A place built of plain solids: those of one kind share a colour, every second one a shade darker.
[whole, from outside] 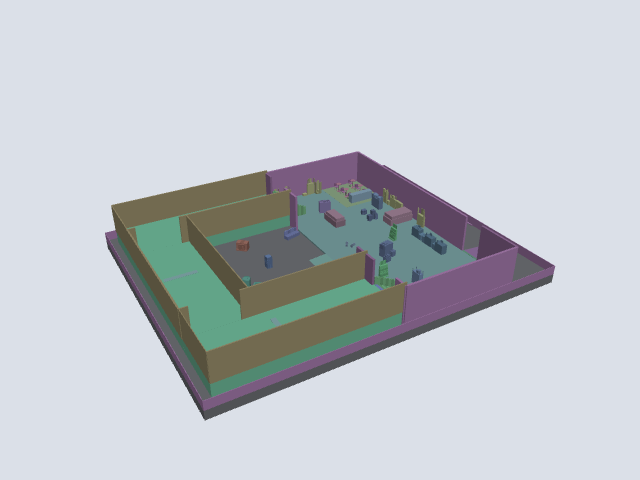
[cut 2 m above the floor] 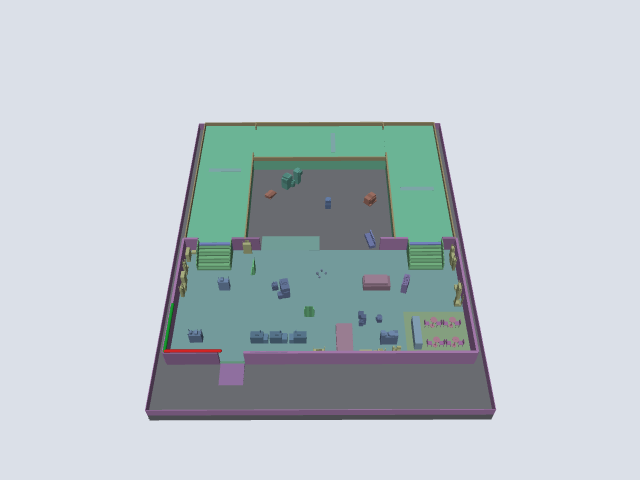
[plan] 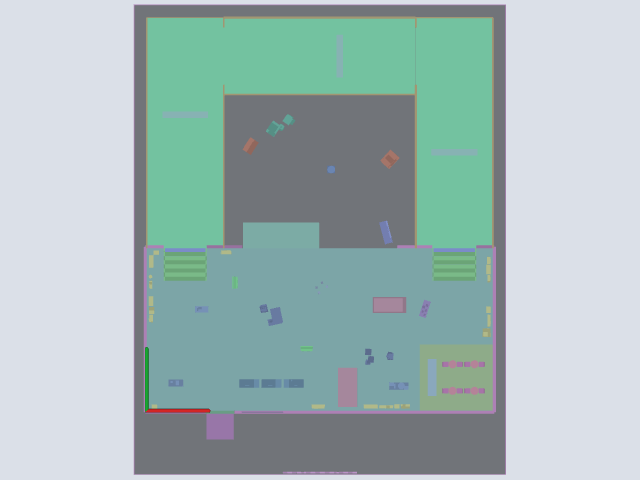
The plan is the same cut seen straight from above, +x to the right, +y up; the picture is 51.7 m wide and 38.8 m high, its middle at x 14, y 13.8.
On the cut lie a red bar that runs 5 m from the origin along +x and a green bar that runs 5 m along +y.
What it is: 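A garden centre; a shop hall, glasshouses of benches in aisles, a covered yard or a court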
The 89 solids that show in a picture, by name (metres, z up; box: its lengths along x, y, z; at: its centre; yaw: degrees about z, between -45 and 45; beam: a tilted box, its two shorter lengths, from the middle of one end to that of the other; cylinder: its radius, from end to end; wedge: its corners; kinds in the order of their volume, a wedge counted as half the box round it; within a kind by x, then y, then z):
{
 "floor_glass_1": {"box": [6.22, 18.65, 1.53], "at": [3.11, 22.45, 0.72]},
 "floor_glass_2": {"box": [15.53, 6.22, 1.53], "at": [13.98, 28.67, 0.72]},
 "floor_glass_3": {"box": [6.22, 18.65, 1.53], "at": [24.86, 22.45, 0.72]},
 "floor_shop_1": {"box": [27.97, 13.13, 0.22], "at": [13.98, 6.57, 0.06]},
 "wall_1": {"box": [0.06, 38.03, 1.05], "at": [-1.03, 13.83, 0.47]},
 "wall_2": {"box": [0.25, 13.38, 4.35], "at": [-0.12, 6.57, 2.13]},
 "wall_3": {"box": [1.49, 0.25, 4.35], "at": [0.62, 13.26, 2.13]},
 "wall_4": {"box": [4.89, 0.25, 4.35], "at": [2.32, -0.12, 2.13]},
 "wall_5": {"box": [2.87, 0.25, 4.35], "at": [6.29, 13.26, 2.13]},
 "wall_6": {"box": [30.09, 0.06, 1.05], "at": [13.98, -5.16, 0.47]},
 "wall_7": {"box": [30.09, 0.06, 1.05], "at": [13.98, 32.81, 0.47]},
 "wall_8": {"box": [21.02, 0.25, 4.35], "at": [17.59, -0.12, 2.13]},
 "wall_9": {"box": [2.83, 0.25, 4.35], "at": [21.67, 13.26, 2.13]},
 "wall_10": {"box": [1.46, 0.25, 4.35], "at": [27.37, 13.26, 2.13]},
 "wall_11": {"box": [0.25, 13.38, 4.35], "at": [28.09, 6.57, 2.13]},
 "wall_12": {"box": [0.06, 38.03, 1.05], "at": [29.0, 13.83, 0.47]},
 "glazing_glass_1": {"box": [0.12, 18.65, 3.18], "at": [0.0, 22.45, 3.02]},
 "glazing_glass_2": {"box": [6.22, 0.07, 3.18], "at": [3.11, 31.78, 3.02]},
 "glazing_glass_3": {"box": [0.14, 13.23, 3.18], "at": [6.22, 19.75, 3.02]},
 "glazing_glass_4": {"box": [0.12, 0.8, 3.18], "at": [6.22, 31.38, 3.02]},
 "glazing_glass_5": {"box": [15.53, 0.11, 3.18], "at": [13.98, 25.56, 3.02]},
 "glazing_glass_6": {"box": [15.53, 0.17, 3.18], "at": [13.98, 31.78, 3.02]},
 "glazing_glass_7": {"box": [0.18, 13.23, 3.18], "at": [21.75, 19.75, 3.02]},
 "glazing_glass_8": {"box": [0.14, 0.8, 3.18], "at": [21.75, 31.38, 3.02]},
 "glazing_glass_9": {"box": [6.22, 0.11, 3.18], "at": [24.86, 31.78, 3.02]},
 "glazing_glass_10": {"box": [0.15, 18.65, 3.18], "at": [27.97, 22.45, 3.02]},
 "plant_bench_shop_1": {"box": [1.54, 3.16, 0.8], "at": [16.23, 1.89, 0.52]},
 "plant_bench_shop_2": {"box": [1.45, 2.92, 1.19], "at": [16.24, 1.87, 0.72]},
 "plant_bench_shop_3": {"box": [2.33, 1.1, 1.14], "at": [19.53, 8.54, 0.7]},
 "plant_bench_shop_4": {"box": [2.7, 1.3, 0.79], "at": [19.62, 8.55, 0.52]},
 "shop_glass_1": {"box": [3.28, 0.33, 0.21], "at": [3.11, 10.67, 0.23]},
 "shop_glass_2": {"box": [3.28, 0.33, 0.38], "at": [3.11, 11.0, 0.31]},
 "shop_glass_3": {"box": [3.28, 0.33, 0.54], "at": [3.11, 11.33, 0.39]},
 "shop_glass_4": {"box": [3.28, 0.33, 0.71], "at": [3.11, 11.66, 0.48]},
 "shop_glass_5": {"box": [3.28, 0.33, 0.87], "at": [3.11, 12.0, 0.56]},
 "shop_glass_6": {"box": [3.28, 0.33, 1.03], "at": [3.11, 12.33, 0.64]},
 "shop_glass_7": {"box": [3.28, 0.33, 1.2], "at": [3.11, 12.66, 0.72]},
 "shop_glass_8": {"box": [3.35, 0.33, 0.21], "at": [24.86, 10.67, 0.23]},
 "shop_glass_9": {"box": [3.35, 0.33, 0.38], "at": [24.86, 11.0, 0.31]},
 "shop_glass_10": {"box": [3.35, 0.33, 0.54], "at": [24.86, 11.33, 0.39]},
 "shop_glass_11": {"box": [3.35, 0.33, 0.71], "at": [24.86, 11.66, 0.48]},
 "shop_glass_12": {"box": [3.35, 0.33, 0.87], "at": [24.86, 12.0, 0.56]},
 "shop_glass_13": {"box": [3.35, 0.33, 1.03], "at": [24.86, 12.33, 0.64]},
 "shop_glass_14": {"box": [3.35, 0.33, 1.2], "at": [24.86, 12.66, 0.72]},
 "floor_cafe_1": {"box": [5.89, 5.34, 0.23], "at": [25.02, 2.68, 0.06]},
 "more_till_counter_till_1": {"box": [1.19, 0.7, 1.09], "at": [8.06, 2.2, 0.67]},
 "more_till_counter_till_2": {"box": [0.42, 0.7, 0.69], "at": [8.87, 2.2, 0.47]},
 "more_till_counter_till_3": {"box": [1.14, 0.7, 1.09], "at": [9.84, 2.2, 0.67]},
 "more_till_counter_till_4": {"box": [0.47, 0.7, 0.76], "at": [10.65, 2.2, 0.5]},
 "more_till_counter_till_5": {"box": [0.41, 0.7, 0.69], "at": [11.28, 2.2, 0.47]},
 "more_till_counter_till_6": {"box": [1.2, 0.7, 1.09], "at": [12.09, 2.2, 0.67]},
 "line_shopwall_1": {"box": [0.38, 0.8, 1.55], "at": [0.34, 8.86, 0.9]},
 "line_shopwall_2": {"box": [0.37, 1.0, 1.25], "at": [0.35, 12.06, 0.75]},
 "line_shopwall_3": {"box": [0.82, 0.3, 1.54], "at": [6.42, 12.8, 0.89]},
 "line_shopwall_4": {"box": [1.02, 0.32, 1.41], "at": [13.85, 0.34, 0.83]},
 "line_shopwall_5": {"box": [1.14, 0.33, 1.25], "at": [18.11, 0.33, 0.75]},
 "line_shopwall_6": {"box": [1.1, 0.24, 1.2], "at": [19.35, 0.32, 0.72]},
 "line_shopwall_7": {"box": [0.36, 0.78, 1.25], "at": [27.62, 11.42, 0.75]},
 "line_shopwall_8": {"box": [0.24, 0.95, 1.53], "at": [27.67, 7.29, 0.89]},
 "floor_land_shop_glass_1": {"box": [3.48, 0.3, 1.53], "at": [3.11, 12.98, 0.72]},
 "floor_land_shop_glass_2": {"box": [3.55, 0.3, 1.53], "at": [24.86, 12.98, 0.72]},
 "pot_shelves_shop_1": {"box": [1.19, 0.56, 1.24], "at": [2.34, 2.25, 0.74]},
 "pot_shelves_shop_2": {"box": [1.06, 0.49, 1.41], "at": [4.43, 8.19, 0.83]},
 "pot_shelves_shop_3": {"box": [1.56, 0.59, 1.32], "at": [20.37, 1.99, 0.78]},
 "cafe_counter_1": {"box": [0.7, 3.0, 1.1], "at": [23.06, 2.68, 0.67]},
 "floor_plants_court_1": {"box": [0.66, 0.65, 0.62], "at": [10.19, 22.87, 1.35], "yaw": -34.2},
 "floor_plants_court_2": {"box": [0.8, 1.08, 1.5], "at": [10.24, 22.8, 0.7], "yaw": -34.2},
 "floor_plants_court_3": {"box": [0.61, 0.62, 1.57], "at": [11.39, 23.5, 0.73], "yaw": -34.2},
 "floor_plants_shop_1": {"box": [0.69, 0.68, 0.66], "at": [10.38, 7.93, 1.37], "yaw": 12.5},
 "floor_plants_shop_2": {"box": [0.82, 1.25, 1.52], "at": [10.49, 7.69, 0.88], "yaw": 12.5},
 "ramp_shop_court_1": {"wedge": [[7.77, 13.13, -0.05], [7.77, 13.13, 0.17], [7.77, 15.21, -0.05], [7.77, 15.21, 0.0], [13.94, 13.13, -0.05], [13.94, 13.13, 0.17], [13.94, 15.21, -0.05], [13.94, 15.21, 0.0]]},
 "tiered_trolley_shop_1": {"box": [0.57, 1.37, 1.43], "at": [22.48, 8.24, 0.84], "yaw": -18.3},
 "glazing_shopfront_1": {"box": [3.34, 0.11, 2.75], "at": [9.35, -0.12, 1.5]},
 "pallet_sacks_court_1": {"box": [0.67, 0.44, 0.14], "at": [19.36, 20.03, 0.84], "yaw": -43.3},
 "pallet_sacks_court_2": {"box": [0.7, 1.25, 0.96], "at": [19.63, 20.33, 0.43], "yaw": -43.3},
 "pallet_sacks_court_3": {"box": [0.67, 0.44, 0.14], "at": [19.64, 20.34, 0.84], "yaw": -43.3},
 "pallet_sacks_court_4": {"box": [0.66, 0.42, 0.14], "at": [19.92, 20.62, 0.84], "yaw": -43.3},
 "water_butt_court_1": {"box": [0.62, 0.6, 1.04], "at": [14.9, 19.49, 0.47], "yaw": -0.1},
 "water_butt_court_2": {"cylinder": 0.3, "from": [14.91, 19.49, -0.05], "to": [14.91, 19.49, 1.31]},
 "paving_samples_court_1": {"box": [0.66, 1.82, 0.44], "at": [19.33, 14.41, 0.17], "yaw": 15.0},
 "ramp_entrance_1": {"wedge": [[4.82, -2.33, -0.05], [4.82, -2.33, 0.0], [4.82, -0.25, -0.05], [4.82, -0.25, 0.17], [7.03, -2.33, -0.05], [7.03, -2.33, 0.0], [7.03, -0.25, -0.05], [7.03, -0.25, 0.17]]},
 "threshold_entrance_1": {"box": [2.31, 0.25, 0.22], "at": [5.92, -0.12, 0.06]},
 "hose_glass_low_1": {"box": [3.68, 0.52, 0.021], "at": [3.11, 23.93, 1.5]},
 "hose_glass_low_2": {"box": [0.52, 3.46, 0.021], "at": [15.59, 28.67, 1.5]},
 "hose_glass_low_3": {"box": [3.75, 0.52, 0.021], "at": [24.86, 20.89, 1.5]},
 "cafebar_1": {"cylinder": 0.33, "from": [24.72, 1.61, 1.21], "to": [24.72, 1.61, 1.23]},
 "cafebar_2": {"cylinder": 0.33, "from": [24.72, 3.75, 1.21], "to": [24.72, 3.75, 1.23]},
 "cafebar_3": {"cylinder": 0.33, "from": [26.49, 1.61, 1.21], "to": [26.49, 1.61, 1.23]},
 "cafebar_4": {"cylinder": 0.33, "from": [26.49, 3.75, 1.21], "to": [26.49, 3.75, 1.23]}
}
